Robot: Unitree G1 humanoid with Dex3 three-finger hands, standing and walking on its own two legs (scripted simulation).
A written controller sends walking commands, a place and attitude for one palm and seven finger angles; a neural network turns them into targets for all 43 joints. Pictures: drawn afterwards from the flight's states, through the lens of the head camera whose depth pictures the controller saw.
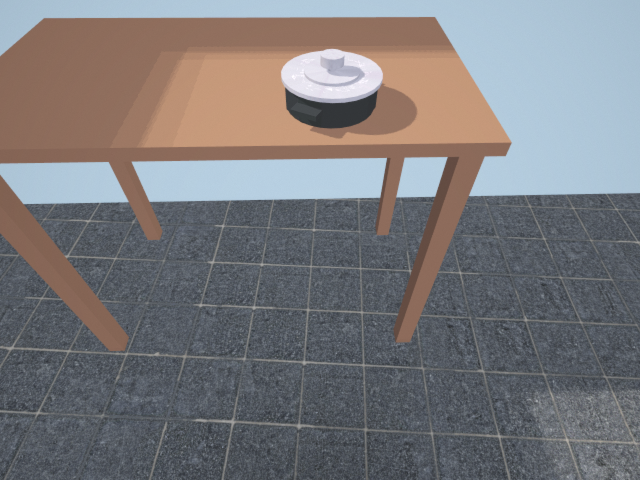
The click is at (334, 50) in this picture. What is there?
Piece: lid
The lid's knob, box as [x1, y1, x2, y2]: [320, 49, 344, 69]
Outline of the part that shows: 321,52 320,63 323,67 335,69 343,65 344,54 342,51 337,49 327,49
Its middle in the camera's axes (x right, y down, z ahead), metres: +0.02 -0.33 +0.70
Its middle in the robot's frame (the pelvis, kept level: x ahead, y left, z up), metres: +0.77 +0.02 +0.16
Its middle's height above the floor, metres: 0.93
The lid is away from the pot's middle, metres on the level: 0.00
